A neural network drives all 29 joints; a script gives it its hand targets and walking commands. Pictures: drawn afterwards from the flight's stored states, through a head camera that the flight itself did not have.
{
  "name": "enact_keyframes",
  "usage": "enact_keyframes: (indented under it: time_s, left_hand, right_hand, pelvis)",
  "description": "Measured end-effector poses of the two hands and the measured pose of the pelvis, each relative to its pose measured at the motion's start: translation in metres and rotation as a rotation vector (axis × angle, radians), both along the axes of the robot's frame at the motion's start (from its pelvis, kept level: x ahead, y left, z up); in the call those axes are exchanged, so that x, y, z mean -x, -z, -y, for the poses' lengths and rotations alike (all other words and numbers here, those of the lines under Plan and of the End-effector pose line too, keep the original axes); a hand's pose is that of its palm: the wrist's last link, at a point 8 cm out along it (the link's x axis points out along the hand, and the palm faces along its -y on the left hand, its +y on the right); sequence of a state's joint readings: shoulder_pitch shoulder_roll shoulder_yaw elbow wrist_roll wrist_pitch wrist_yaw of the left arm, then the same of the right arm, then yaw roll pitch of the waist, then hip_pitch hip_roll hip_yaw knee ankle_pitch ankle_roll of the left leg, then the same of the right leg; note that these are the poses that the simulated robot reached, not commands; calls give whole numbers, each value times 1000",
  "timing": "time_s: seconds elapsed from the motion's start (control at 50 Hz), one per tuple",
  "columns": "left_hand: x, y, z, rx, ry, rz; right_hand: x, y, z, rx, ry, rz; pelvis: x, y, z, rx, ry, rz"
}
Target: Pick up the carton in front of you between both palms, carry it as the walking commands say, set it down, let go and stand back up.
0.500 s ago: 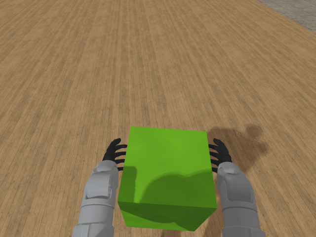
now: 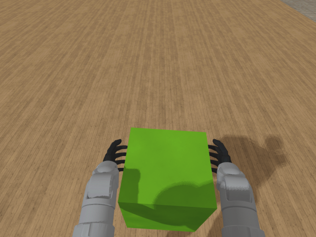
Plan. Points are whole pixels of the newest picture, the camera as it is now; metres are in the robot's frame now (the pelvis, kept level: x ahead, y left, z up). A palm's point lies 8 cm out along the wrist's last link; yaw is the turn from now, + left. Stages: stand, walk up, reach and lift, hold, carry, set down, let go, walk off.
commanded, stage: hold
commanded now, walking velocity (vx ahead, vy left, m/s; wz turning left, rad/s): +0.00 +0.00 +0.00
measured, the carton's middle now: (164, 182) +0.28 +0.00 -0.05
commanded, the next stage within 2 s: set down in 0.44 s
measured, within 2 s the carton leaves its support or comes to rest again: neither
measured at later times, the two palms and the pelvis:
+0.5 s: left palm (120, 165) +0.27 +0.12 +0.04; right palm (235, 162) +0.30 -0.18 +0.05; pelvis +0.00 -0.05 +0.00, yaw +4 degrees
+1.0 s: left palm (128, 177) +0.33 +0.12 -0.12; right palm (217, 179) +0.33 -0.18 -0.11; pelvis -0.02 -0.02 -0.05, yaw +3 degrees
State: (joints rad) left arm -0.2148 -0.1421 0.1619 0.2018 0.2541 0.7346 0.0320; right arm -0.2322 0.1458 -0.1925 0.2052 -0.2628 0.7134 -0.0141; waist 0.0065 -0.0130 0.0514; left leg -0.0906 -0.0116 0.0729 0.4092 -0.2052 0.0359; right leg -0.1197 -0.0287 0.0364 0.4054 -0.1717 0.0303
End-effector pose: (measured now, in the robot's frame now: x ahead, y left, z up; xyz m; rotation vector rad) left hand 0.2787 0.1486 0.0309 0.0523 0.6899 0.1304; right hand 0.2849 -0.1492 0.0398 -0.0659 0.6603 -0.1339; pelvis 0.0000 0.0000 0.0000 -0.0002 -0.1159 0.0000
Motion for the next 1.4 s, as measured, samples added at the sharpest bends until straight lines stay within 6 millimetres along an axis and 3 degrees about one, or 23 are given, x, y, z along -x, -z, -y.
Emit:
enact_keyframes:
  time_s: [0.14, 0.44, 0.58, 0.68, 0.82, 0.96, 1.08, 1.4]
  left_hand:
    - [11, -8, -1, -5, -62, 11]
    - [6, -13, 29, -10, -55, 7]
    - [-1, -10, 31, -7, -64, 2]
    - [-16, 3, 29, 7, -65, -17]
    - [-40, 46, 29, 0, -18, -47]
    - [-48, 125, 28, -3, 19, -53]
    - [-53, 185, 27, 19, 13, -21]
    - [-92, 259, 30, 42, 18, -7]
  right_hand:
    - [-7, -6, -2, -16, -52, 11]
    - [-9, -7, 29, -36, -45, 7]
    - [-19, -5, 29, -40, -42, 2]
    - [-31, 6, 27, -63, -12, -17]
    - [-42, 49, 28, -52, 29, -45]
    - [-42, 126, 28, -27, 45, -47]
    - [-45, 185, 26, -40, 61, -11]
    - [-77, 258, 30, -82, 112, 7]
  pelvis:
    - [6, 1, 15, -1, -46, 29]
    - [5, 2, 44, -6, -67, 38]
    - [1, 2, 48, -6, -71, 33]
    - [0, 5, 46, 0, -71, 11]
    - [5, 15, 36, 12, -69, -106]
    - [18, 35, 23, 12, -54, -330]
    - [29, 69, 16, 19, -60, -530]
    - [51, 160, 19, 31, -64, -749]
